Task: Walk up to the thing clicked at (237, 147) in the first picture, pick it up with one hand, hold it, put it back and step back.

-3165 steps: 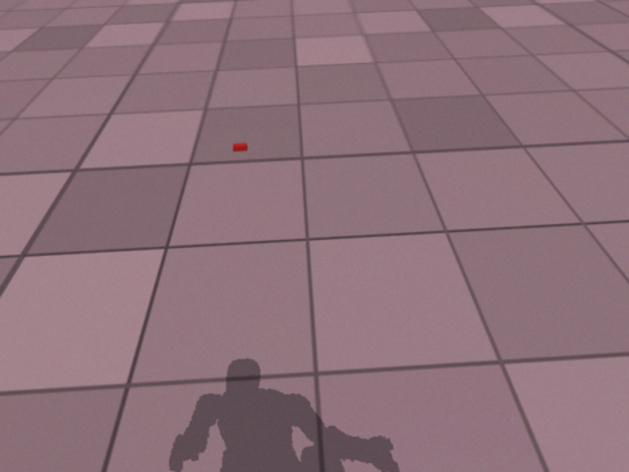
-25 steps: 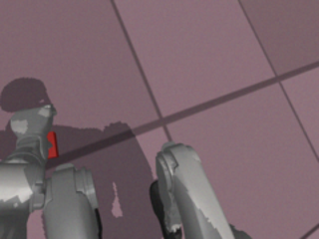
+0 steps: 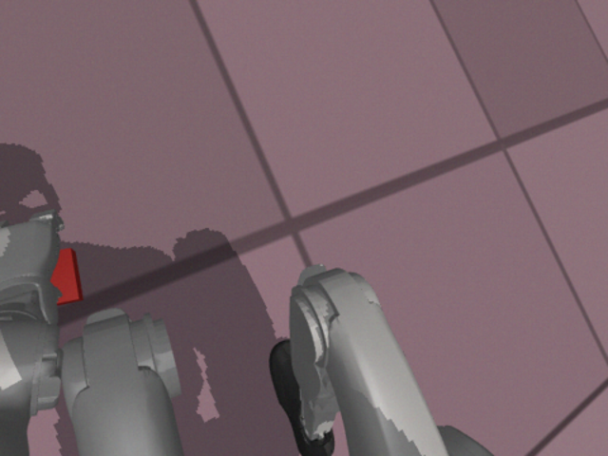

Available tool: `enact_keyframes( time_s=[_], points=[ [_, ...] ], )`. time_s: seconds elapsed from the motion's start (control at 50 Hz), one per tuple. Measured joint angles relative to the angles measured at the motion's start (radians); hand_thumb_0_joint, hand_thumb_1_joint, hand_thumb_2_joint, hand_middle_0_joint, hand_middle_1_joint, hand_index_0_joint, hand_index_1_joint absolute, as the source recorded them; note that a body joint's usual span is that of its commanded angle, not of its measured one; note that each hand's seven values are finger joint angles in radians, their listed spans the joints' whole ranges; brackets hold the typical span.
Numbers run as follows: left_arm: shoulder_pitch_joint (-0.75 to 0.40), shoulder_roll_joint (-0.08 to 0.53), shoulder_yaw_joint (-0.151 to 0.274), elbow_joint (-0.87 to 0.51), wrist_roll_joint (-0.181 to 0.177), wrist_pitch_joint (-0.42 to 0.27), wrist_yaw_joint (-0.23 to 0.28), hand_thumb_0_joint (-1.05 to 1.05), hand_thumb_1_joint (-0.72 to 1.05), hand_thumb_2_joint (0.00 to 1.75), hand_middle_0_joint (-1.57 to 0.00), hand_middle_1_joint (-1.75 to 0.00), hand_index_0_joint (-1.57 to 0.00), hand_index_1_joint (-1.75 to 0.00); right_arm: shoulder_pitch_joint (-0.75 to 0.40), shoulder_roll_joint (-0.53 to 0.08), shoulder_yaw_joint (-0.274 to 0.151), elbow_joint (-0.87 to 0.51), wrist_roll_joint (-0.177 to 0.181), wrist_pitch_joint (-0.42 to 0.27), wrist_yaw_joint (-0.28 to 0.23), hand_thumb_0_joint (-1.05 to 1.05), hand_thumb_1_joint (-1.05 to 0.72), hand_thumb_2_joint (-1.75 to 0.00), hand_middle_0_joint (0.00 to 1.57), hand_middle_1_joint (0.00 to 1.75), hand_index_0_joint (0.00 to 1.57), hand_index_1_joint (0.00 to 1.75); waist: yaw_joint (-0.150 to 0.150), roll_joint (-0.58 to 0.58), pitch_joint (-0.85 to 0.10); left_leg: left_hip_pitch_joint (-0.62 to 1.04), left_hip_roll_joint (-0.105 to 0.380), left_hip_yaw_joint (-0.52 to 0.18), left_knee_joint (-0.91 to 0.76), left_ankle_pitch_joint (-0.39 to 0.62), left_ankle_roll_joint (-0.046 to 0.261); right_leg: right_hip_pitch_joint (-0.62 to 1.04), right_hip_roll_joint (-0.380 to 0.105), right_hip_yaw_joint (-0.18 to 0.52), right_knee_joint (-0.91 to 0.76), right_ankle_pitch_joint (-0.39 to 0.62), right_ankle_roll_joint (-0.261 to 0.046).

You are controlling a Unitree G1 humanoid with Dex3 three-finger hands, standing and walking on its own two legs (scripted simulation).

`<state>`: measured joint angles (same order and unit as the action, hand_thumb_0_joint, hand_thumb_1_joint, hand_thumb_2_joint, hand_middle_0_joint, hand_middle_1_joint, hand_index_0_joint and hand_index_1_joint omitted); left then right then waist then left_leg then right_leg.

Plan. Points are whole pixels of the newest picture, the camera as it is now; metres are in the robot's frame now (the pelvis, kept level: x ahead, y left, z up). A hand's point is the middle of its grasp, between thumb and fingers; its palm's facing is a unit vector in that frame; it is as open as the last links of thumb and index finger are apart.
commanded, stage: rest palm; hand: left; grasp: from above
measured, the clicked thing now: (64, 276) +0.38 +0.26 -0.30
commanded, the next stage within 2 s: none
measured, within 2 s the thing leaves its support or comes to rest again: neither
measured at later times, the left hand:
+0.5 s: hand (35, 286) +0.37 +0.28 -0.24, palm faces -0.43 -0.13 -0.89, open 11.3 cm
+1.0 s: hand (37, 288) +0.36 +0.27 -0.24, palm faces -0.43 -0.13 -0.89, open 12.0 cm
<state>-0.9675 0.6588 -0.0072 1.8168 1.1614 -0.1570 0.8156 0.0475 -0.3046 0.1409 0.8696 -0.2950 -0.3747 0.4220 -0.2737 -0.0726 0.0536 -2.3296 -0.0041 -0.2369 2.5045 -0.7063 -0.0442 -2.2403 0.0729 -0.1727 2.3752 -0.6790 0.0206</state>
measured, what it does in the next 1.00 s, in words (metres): stands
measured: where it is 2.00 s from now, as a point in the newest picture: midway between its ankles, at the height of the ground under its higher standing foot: (238, 448)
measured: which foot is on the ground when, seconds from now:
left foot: down 0.00-1.00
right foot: down 0.00-1.00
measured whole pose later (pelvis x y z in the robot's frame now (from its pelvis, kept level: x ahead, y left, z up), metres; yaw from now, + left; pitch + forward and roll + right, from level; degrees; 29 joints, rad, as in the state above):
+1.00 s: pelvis -0.01 +0.00 +0.00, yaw +0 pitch +28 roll -11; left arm -0.90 0.64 -0.07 1.75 1.13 -0.15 0.81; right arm 0.06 -0.32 0.15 0.88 -0.27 -0.42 0.44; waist -0.25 -0.10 0.07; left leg -2.31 -0.01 -0.25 2.50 -0.70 -0.05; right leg -2.22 0.08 -0.18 2.36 -0.67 0.02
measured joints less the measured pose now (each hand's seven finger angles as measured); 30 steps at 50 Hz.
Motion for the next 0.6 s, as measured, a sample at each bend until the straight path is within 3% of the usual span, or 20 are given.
enact_keyframes(
  time_s=[0.28, 0.5, 0.6],
  points=[
    [0.025, 0.006, -0.007, -0.034, -0.009, 0.020, -0.005, 0.00, 0.00, 0.53, -0.52, -0.59, -0.53, -0.59, 0.014, -0.013, 0.006, -0.005, 0.021, -0.023, 0.017, 0.00, -0.92, -0.91, 0.19, 0.30, 0.19, 0.30, 0.004, -0.015, 0.008, 0.014, 0.001, -0.009, -0.005, 0.004, 0.004, 0.021, 0.005, -0.007, -0.017, 0.008, 0.006],
    [0.057, -0.010, -0.046, -0.061, -0.023, 0.004, -0.009, 0.00, -0.06, 0.56, -0.47, -0.66, -0.48, -0.66, 0.013, -0.010, 0.004, 0.004, 0.022, -0.035, 0.019, 0.00, -0.92, -0.91, 0.19, 0.30, 0.19, 0.30, 0.022, -0.017, 0.012, 0.018, -0.002, -0.007, -0.006, 0.009, -0.003, 0.019, 0.002, -0.005, -0.010, 0.012, 0.000],
    [0.051, -0.008, -0.031, -0.059, -0.016, 0.008, 0.008, 0.00, -0.08, 0.58, -0.44, -0.70, -0.46, -0.69, -0.001, -0.014, 0.008, 0.000, 0.021, -0.039, 0.020, 0.00, -0.92, -0.91, 0.19, 0.30, 0.19, 0.30, 0.021, -0.021, 0.021, 0.022, -0.004, -0.010, -0.007, 0.013, -0.007, 0.022, 0.001, -0.008, -0.011, 0.016, -0.003]
  ],
)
